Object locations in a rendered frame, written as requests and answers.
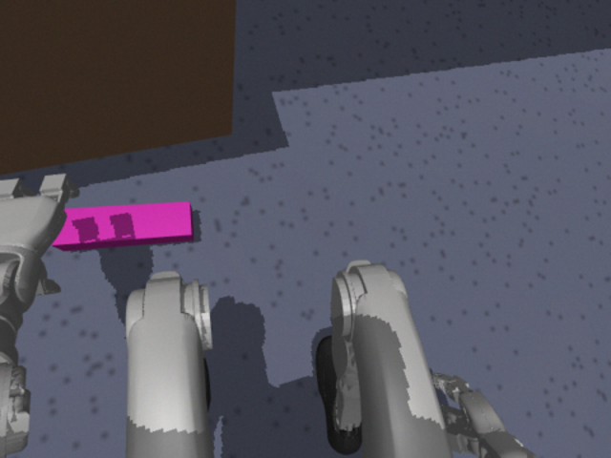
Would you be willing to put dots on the right robot foot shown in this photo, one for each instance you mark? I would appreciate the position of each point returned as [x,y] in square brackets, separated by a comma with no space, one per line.
[342,441]

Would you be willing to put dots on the right robot arm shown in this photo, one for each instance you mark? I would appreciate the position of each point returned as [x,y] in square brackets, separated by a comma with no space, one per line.
[500,444]

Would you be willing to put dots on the left robot arm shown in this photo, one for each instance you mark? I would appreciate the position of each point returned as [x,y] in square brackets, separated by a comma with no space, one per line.
[20,271]

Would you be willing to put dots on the left robot hand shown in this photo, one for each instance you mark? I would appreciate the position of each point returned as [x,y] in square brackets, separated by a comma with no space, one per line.
[34,222]

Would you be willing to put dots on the right robot hand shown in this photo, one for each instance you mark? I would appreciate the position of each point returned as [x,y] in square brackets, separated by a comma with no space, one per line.
[476,418]

